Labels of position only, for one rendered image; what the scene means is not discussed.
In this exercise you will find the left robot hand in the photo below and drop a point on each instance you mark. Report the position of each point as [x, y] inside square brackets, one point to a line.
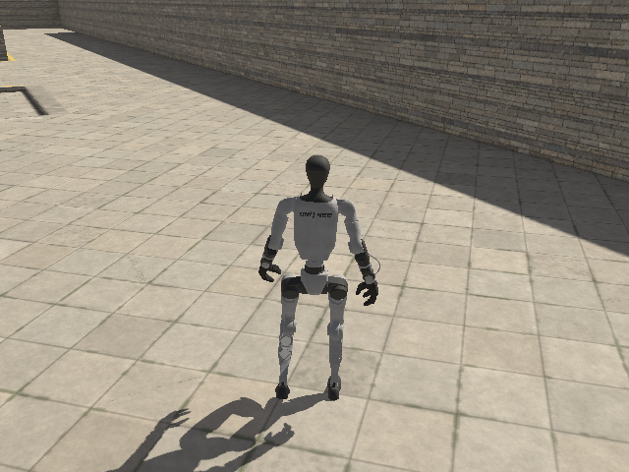
[262, 272]

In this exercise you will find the robot right upper arm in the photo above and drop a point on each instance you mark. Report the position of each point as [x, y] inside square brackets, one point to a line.
[352, 224]

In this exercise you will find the robot torso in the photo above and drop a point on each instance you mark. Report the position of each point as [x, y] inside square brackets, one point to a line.
[315, 227]

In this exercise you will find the right robot hand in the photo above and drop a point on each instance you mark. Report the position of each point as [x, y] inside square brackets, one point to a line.
[372, 290]

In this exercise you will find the left robot forearm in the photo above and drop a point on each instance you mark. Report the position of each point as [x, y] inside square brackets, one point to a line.
[268, 255]

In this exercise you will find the robot left upper arm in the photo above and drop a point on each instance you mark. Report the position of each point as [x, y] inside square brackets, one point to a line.
[280, 219]

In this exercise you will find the right robot forearm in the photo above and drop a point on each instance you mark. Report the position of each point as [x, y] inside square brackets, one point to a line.
[365, 266]

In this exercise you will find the right robot shin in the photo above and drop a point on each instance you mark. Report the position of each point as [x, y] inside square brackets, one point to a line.
[335, 356]

